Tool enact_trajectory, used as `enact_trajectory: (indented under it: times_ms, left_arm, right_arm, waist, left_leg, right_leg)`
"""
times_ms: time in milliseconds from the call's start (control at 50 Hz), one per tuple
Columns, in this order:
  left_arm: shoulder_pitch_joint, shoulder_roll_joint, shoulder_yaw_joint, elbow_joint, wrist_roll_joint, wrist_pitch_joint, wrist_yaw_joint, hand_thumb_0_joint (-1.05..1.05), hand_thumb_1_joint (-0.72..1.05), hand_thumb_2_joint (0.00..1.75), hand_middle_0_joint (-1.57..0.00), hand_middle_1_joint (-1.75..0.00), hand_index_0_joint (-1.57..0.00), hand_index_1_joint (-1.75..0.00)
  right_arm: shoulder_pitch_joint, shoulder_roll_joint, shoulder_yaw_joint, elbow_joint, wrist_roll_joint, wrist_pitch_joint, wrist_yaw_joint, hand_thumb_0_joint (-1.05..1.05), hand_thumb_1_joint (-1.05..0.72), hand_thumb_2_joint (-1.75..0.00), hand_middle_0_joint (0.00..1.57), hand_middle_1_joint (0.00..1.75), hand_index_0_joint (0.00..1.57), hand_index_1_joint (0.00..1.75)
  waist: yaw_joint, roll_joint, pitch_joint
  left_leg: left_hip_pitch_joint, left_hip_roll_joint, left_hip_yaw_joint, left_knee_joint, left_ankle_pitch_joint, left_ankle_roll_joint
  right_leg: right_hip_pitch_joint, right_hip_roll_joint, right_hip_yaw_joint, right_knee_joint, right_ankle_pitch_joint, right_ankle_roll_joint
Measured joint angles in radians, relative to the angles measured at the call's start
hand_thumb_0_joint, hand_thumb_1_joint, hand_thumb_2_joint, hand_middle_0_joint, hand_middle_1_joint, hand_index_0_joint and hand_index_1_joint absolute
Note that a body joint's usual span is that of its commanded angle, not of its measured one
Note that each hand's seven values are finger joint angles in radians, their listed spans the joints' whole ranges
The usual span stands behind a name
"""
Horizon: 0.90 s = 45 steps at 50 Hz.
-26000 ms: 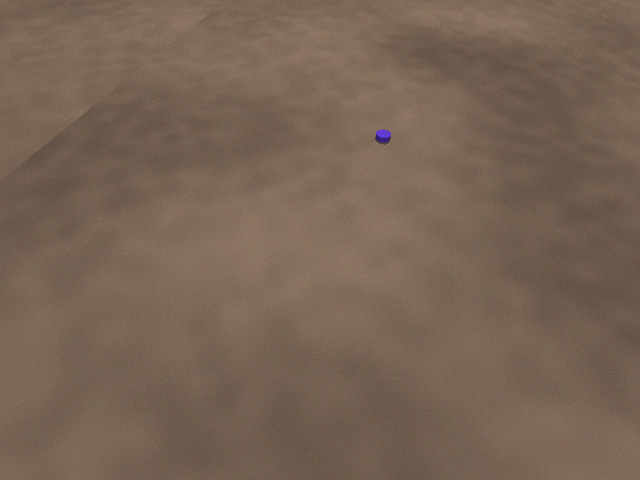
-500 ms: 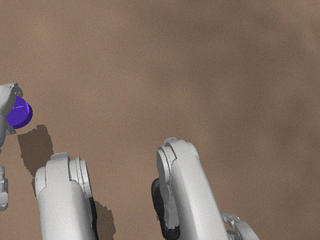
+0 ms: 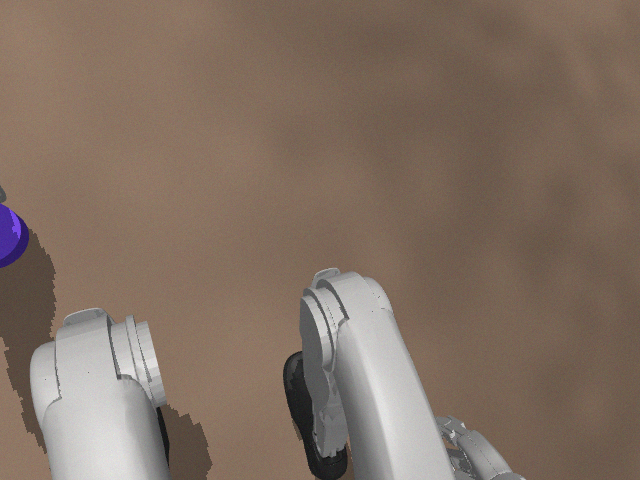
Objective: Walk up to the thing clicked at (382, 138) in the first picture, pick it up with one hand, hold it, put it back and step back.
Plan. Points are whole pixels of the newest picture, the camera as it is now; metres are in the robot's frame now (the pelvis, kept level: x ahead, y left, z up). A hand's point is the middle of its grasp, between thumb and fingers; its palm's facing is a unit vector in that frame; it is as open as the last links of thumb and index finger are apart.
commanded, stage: rest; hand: left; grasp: from above
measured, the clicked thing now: out of the picture +0.43 +0.32 -0.23
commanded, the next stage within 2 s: open in 1.16 s
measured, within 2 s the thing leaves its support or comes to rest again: rests again in 0.82 s
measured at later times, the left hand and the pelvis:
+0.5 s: hand out of the picture +0.41 +0.33 -0.24, palm faces -0.46 -0.15 -0.88, open 10.5 cm; pelvis +0.00 +0.00 -0.01, yaw -3 degrees
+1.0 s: hand out of the picture +0.42 +0.32 -0.25, palm faces -0.44 -0.16 -0.89, open 10.5 cm; pelvis +0.00 +0.01 -0.01, yaw -4 degrees
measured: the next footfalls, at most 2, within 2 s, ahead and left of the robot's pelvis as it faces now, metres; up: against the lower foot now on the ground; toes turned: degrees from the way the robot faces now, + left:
none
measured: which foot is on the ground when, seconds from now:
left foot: down 0.00-1.00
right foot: down 0.00-1.00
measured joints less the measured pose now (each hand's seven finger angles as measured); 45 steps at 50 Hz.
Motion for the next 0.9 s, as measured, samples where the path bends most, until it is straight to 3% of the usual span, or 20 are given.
enact_trajectory:
  times_ms: [140, 280, 440, 700, 900]
  left_arm:
    - [-0.020, 0.018, -0.007, 0.063, -0.019, 0.019, 0.028, -0.01, 0.03, 0.44, -0.76, -0.64, -0.61, -0.55]
    - [-0.029, 0.056, 0.023, 0.096, -0.026, 0.012, 0.037, -0.01, 0.03, 0.44, -0.76, -0.64, -0.61, -0.55]
    - [-0.007, 0.089, 0.048, 0.109, -0.007, -0.009, 0.058, -0.01, 0.02, 0.44, -0.77, -0.63, -0.62, -0.55]
    - [-0.017, 0.098, -0.006, 0.148, -0.012, -0.002, 0.124, -0.01, 0.01, 0.45, -0.78, -0.63, -0.63, -0.54]
    - [-0.032, 0.117, 0.006, 0.171, -0.028, 0.023, 0.142, -0.01, 0.01, 0.45, -0.78, -0.62, -0.63, -0.54]
  right_arm:
    - [-0.011, 0.003, 0.026, 0.002, -0.016, -0.020, 0.013, 0.00, -0.91, -0.89, 0.20, 0.30, 0.20, 0.30]
    - [-0.022, 0.003, 0.055, -0.014, -0.037, -0.046, 0.026, 0.00, -0.91, -0.89, 0.20, 0.30, 0.20, 0.30]
    - [-0.018, -0.014, 0.077, -0.018, -0.061, -0.056, 0.036, 0.00, -0.91, -0.89, 0.20, 0.30, 0.20, 0.30]
    - [-0.041, -0.025, 0.107, -0.013, -0.083, -0.100, 0.066, 0.00, -0.91, -0.89, 0.20, 0.30, 0.20, 0.30]
    - [-0.061, -0.027, 0.132, -0.036, -0.089, -0.139, 0.093, 0.00, -0.91, -0.89, 0.20, 0.30, 0.20, 0.30]
  waist:
    - [-0.011, 0.002, 0.008]
    - [-0.034, -0.016, 0.045]
    - [-0.050, -0.036, 0.066]
    - [-0.057, -0.050, 0.075]
    - [-0.071, -0.064, 0.097]
  left_leg:
    - [-0.007, 0.005, -0.010, 0.017, -0.011, 0.002]
    - [-0.001, 0.006, -0.026, 0.036, -0.016, 0.000]
    - [0.001, 0.003, -0.047, 0.059, -0.021, -0.004]
    - [0.006, 0.007, -0.062, 0.075, -0.035, 0.004]
    - [0.012, 0.008, -0.071, 0.082, -0.038, 0.008]
  right_leg:
    - [-0.008, 0.008, -0.006, 0.008, -0.002, 0.009]
    - [0.000, 0.015, -0.017, 0.017, 0.001, 0.011]
    - [0.007, 0.020, -0.032, 0.026, 0.002, 0.011]
    - [0.020, 0.028, -0.043, 0.024, -0.003, 0.019]
    - [0.031, 0.032, -0.049, 0.021, -0.001, 0.025]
